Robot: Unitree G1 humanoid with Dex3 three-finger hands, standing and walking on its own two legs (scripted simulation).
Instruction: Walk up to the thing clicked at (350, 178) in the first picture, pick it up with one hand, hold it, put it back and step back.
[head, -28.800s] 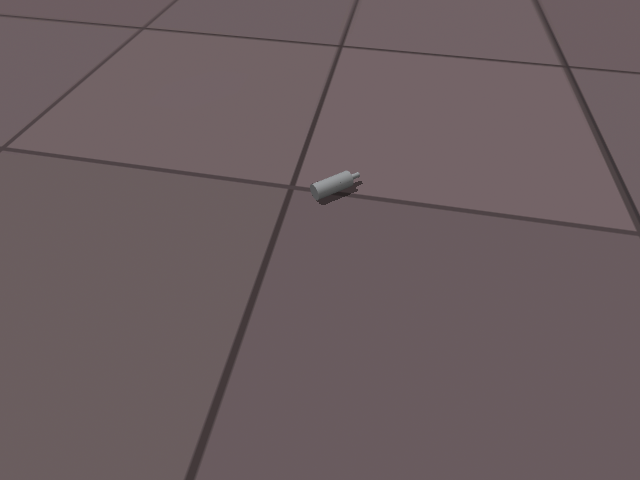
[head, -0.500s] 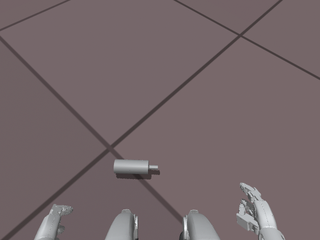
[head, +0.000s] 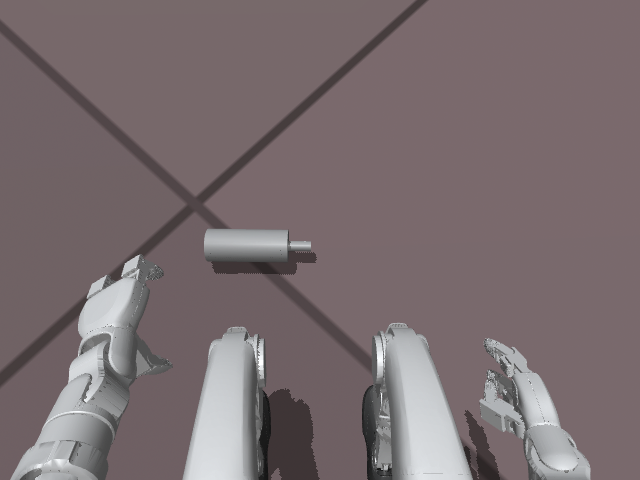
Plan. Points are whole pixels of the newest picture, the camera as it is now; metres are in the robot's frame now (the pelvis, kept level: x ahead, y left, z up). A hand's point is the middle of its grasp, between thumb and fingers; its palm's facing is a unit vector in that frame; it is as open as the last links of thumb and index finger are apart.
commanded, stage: rise first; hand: left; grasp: from above
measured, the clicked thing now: (259, 245) +0.52 +0.13 -0.48
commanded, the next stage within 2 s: none
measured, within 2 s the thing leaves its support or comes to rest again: neither
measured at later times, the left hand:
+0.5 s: hand (193, 280) +0.39 +0.22 -0.28, palm faces -0.47 -0.07 -0.88, open 14.0 cm
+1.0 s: hand (209, 261) +0.44 +0.21 -0.33, palm faces -0.46 +0.01 -0.89, open 14.0 cm
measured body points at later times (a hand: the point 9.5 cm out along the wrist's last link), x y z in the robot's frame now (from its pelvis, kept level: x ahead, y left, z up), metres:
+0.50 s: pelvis -0.04 +0.00 -0.13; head +0.17 +0.03 +0.27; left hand +0.41 +0.22 -0.23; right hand +0.02 -0.28 -0.25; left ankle +0.06 +0.13 -0.48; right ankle +0.06 -0.13 -0.48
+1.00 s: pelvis -0.03 +0.00 -0.17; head +0.20 +0.03 +0.21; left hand +0.46 +0.21 -0.28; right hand +0.00 -0.27 -0.29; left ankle +0.06 +0.13 -0.48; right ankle +0.06 -0.13 -0.48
